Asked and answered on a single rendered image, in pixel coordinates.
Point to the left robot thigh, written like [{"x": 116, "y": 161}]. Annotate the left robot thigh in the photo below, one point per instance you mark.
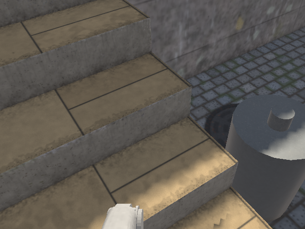
[{"x": 124, "y": 216}]

